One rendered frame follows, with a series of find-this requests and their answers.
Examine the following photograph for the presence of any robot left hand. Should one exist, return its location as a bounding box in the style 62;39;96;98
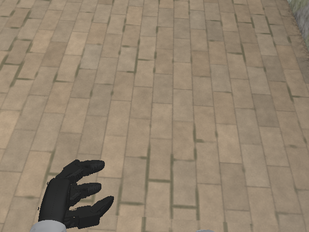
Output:
38;159;114;229

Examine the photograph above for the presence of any left robot forearm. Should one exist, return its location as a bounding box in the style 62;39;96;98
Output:
30;219;67;232

